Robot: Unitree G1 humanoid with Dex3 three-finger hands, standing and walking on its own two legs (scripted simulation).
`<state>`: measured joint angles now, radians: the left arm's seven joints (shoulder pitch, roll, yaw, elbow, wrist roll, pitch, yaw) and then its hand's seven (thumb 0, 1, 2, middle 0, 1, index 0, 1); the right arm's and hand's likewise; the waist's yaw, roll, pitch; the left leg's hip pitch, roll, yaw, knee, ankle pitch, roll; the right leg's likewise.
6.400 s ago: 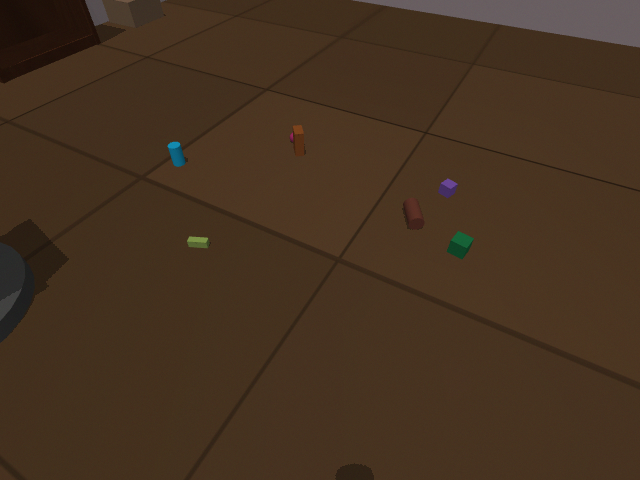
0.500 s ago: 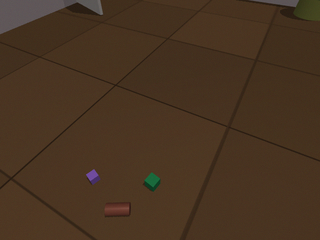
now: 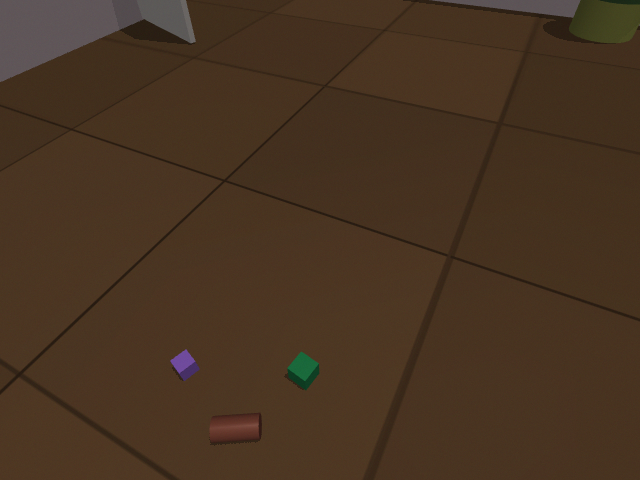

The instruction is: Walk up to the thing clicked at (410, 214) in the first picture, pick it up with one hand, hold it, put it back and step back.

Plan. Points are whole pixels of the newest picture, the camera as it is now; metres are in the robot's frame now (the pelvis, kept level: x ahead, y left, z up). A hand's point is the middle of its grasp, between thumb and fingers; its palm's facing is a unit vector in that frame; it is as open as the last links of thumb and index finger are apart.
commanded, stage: walk up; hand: left
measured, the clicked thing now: (236, 427) +0.44 +0.27 -0.74
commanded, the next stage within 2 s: stand in 0.48 s
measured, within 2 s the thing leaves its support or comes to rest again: neither
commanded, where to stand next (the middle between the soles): +0.07 -0.01 m, yaw +3 degrees
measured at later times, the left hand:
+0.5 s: hand out of the picture +0.09 +0.26 -0.14, palm faces -0.02 -0.92 -0.39, open 7.4 cm
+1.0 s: hand out of the picture +0.07 +0.24 -0.15, palm faces -0.03 -0.94 -0.34, open 7.4 cm
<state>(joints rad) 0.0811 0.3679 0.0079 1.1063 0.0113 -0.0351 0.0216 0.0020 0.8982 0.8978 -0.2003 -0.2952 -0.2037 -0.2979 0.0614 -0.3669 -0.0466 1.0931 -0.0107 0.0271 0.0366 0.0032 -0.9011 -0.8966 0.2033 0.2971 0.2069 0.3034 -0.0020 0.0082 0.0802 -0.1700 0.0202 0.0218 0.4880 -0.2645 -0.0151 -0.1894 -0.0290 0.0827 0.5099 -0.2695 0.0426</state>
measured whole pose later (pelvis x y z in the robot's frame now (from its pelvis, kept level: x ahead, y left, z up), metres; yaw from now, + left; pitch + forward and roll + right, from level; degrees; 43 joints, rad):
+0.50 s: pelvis +0.00 +0.00 +0.00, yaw -1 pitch -3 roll +1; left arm 0.10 0.36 0.01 1.12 0.01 -0.02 0.02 0.00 0.90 0.90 -0.20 -0.30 -0.20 -0.30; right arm 0.10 -0.36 -0.05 1.10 -0.01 0.03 0.03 0.00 -0.90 -0.90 0.20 0.30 0.21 0.30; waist -0.01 0.02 0.07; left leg -0.14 0.02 0.03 0.43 -0.24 -0.01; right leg -0.16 -0.03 0.09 0.45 -0.24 0.05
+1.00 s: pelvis -0.01 -0.02 +0.01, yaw +0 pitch -3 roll +0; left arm 0.10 0.34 0.00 1.13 0.01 -0.01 -0.01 0.00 0.90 0.90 -0.20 -0.30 -0.20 -0.30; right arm 0.08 -0.35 -0.03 1.14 -0.01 0.00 0.02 0.00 -0.90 -0.90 0.20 0.30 0.21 0.30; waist -0.01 0.00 0.08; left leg -0.11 0.05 0.01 0.33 -0.17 -0.04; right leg -0.13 -0.01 0.07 0.36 -0.18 0.02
